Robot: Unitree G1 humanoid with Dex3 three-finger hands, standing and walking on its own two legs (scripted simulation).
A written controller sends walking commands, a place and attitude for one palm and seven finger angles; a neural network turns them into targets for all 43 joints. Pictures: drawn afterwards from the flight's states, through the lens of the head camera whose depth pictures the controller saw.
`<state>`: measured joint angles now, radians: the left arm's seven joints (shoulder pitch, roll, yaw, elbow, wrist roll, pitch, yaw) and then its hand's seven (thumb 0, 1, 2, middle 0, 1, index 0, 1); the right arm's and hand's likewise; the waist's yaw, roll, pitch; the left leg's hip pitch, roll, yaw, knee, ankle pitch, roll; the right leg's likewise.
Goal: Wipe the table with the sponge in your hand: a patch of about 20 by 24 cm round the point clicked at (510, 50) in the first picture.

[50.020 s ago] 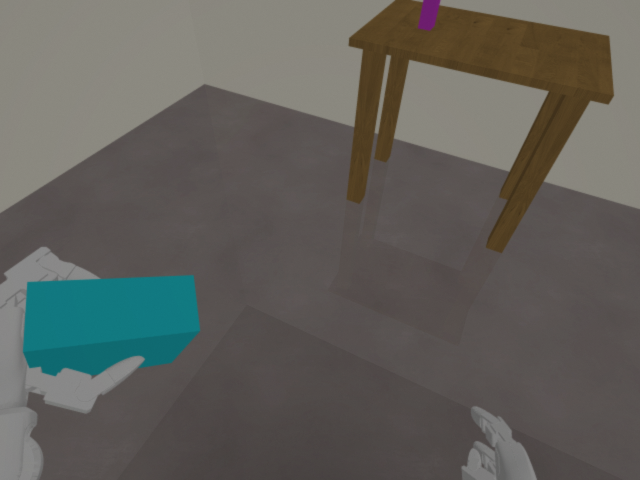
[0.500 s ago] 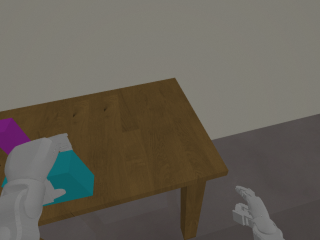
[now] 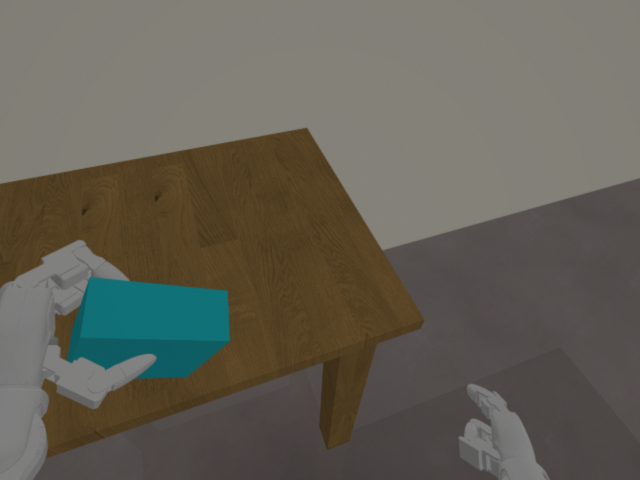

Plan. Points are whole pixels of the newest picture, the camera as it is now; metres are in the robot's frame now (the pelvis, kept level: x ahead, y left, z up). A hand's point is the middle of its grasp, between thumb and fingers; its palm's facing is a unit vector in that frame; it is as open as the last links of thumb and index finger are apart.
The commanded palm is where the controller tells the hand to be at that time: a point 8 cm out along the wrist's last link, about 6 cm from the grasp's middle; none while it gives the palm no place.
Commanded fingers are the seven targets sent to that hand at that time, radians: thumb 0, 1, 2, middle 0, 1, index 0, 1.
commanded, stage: step back with the hand held close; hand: left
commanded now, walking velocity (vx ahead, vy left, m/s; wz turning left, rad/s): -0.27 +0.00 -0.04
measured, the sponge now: (167, 335) +0.24 +0.19 +0.10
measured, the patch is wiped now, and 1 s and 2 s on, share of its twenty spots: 1.00 1.00 1.00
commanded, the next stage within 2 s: stop stepping back and stand still in 0.98 s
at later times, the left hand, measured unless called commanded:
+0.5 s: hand (8, 409) +0.14 +0.26 +0.17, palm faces +0.35 -0.84 -0.41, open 9.7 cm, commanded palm +0.09 +0.31 +0.20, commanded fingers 0.00 0.10 1.30 -1.20 -1.60 -1.20 -1.60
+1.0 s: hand out of the picture +0.05 +0.25 +0.19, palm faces +0.28 -0.88 -0.39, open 9.7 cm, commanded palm +0.00 +0.30 +0.20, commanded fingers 0.00 0.10 1.30 -1.20 -1.60 -1.20 -1.60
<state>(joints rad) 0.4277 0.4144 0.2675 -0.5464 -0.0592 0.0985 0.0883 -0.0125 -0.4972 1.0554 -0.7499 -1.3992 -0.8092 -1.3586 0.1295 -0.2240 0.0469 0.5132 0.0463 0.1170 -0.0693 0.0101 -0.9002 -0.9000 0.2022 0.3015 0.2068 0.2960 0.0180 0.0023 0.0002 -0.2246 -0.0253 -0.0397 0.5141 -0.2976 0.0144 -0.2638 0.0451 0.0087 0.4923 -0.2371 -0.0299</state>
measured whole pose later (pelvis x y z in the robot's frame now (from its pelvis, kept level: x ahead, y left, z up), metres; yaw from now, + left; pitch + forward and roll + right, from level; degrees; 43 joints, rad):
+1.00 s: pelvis -0.17 +0.03 -0.01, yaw -2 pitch +3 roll -2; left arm 0.49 0.47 0.37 -0.62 -0.08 -0.19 0.11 -0.01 -0.51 1.07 -0.76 -1.40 -0.82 -1.36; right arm 0.19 -0.23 -0.03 0.58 0.02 0.05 -0.10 0.01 -0.90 -0.90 0.20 0.30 0.21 0.30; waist -0.04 -0.03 -0.08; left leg -0.44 -0.01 -0.05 0.60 -0.22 0.01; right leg -0.34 0.04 0.05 0.58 -0.28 0.01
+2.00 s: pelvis -0.35 +0.01 +0.00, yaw -1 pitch -1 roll +2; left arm 0.42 0.34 0.33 -0.41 -0.06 -0.14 0.15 -0.02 -0.52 1.07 -0.76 -1.41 -0.82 -1.37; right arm 0.25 -0.27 -0.01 0.62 0.02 -0.08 -0.09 0.01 -0.90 -0.90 0.20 0.30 0.20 0.30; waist 0.00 0.02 -0.08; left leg -0.25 0.04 0.06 0.51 -0.39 0.06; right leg -0.31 -0.01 -0.13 0.52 -0.21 -0.07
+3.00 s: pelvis -0.32 +0.08 +0.00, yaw -2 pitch +0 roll -1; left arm 0.44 0.34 0.31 -0.50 -0.05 -0.11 0.16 -0.02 -0.52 1.07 -0.76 -1.41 -0.82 -1.38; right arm 0.18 -0.20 0.03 0.61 0.01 -0.04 -0.07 0.01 -0.90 -0.90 0.20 0.30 0.21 0.30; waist 0.01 0.01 -0.02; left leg -0.22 0.01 0.07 0.50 -0.29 0.04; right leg -0.24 -0.03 -0.09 0.43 -0.19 0.01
